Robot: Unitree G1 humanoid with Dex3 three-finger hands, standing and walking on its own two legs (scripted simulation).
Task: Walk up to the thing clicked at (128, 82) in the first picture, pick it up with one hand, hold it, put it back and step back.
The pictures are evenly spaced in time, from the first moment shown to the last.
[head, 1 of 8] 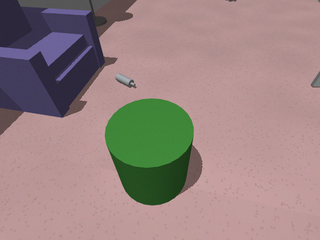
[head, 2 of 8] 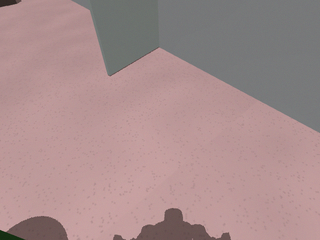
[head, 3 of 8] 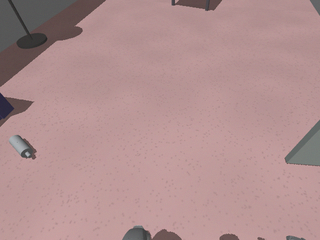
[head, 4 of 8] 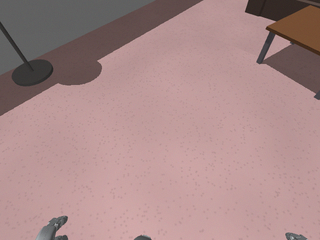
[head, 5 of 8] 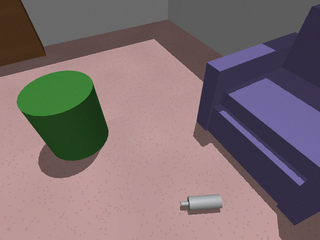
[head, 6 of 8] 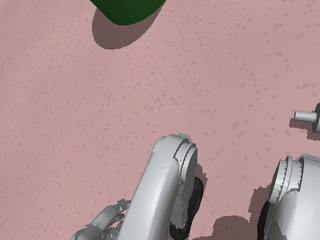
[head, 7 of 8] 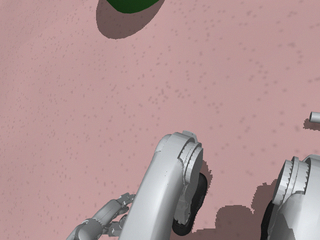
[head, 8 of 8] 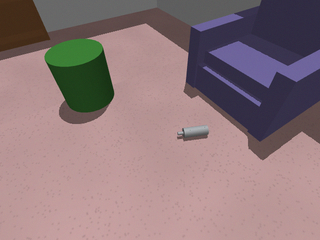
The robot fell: no
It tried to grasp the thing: yes
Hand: right
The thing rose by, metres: 0.68
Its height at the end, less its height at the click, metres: +0.00
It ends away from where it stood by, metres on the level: 0.02
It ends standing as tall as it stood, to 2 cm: yes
